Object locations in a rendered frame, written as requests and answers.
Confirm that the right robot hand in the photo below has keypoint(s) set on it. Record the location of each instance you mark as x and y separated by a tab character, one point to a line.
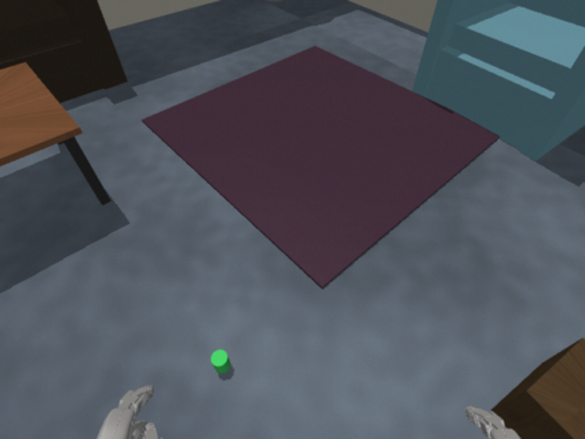
492	426

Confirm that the left robot hand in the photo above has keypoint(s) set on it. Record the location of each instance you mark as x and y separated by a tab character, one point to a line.
119	423

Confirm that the coffee table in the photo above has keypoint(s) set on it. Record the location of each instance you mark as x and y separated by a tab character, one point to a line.
31	119

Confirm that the sofa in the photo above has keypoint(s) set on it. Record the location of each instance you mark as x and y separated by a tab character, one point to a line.
65	42

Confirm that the armchair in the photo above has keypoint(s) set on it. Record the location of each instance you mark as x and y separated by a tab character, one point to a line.
515	67

